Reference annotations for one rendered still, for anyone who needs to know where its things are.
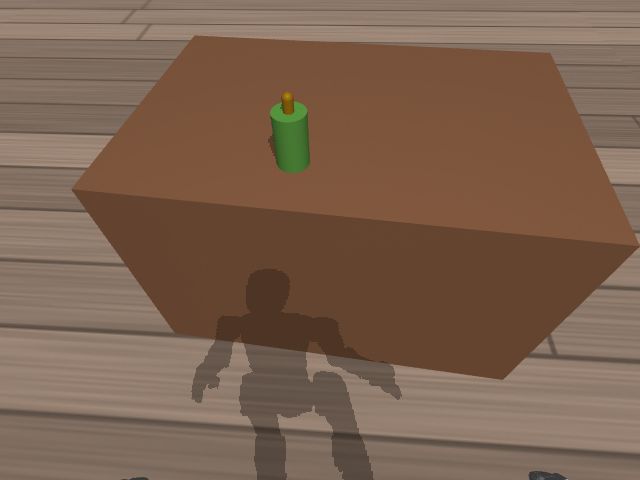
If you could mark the bottle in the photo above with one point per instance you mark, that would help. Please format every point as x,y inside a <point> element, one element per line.
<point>290,132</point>

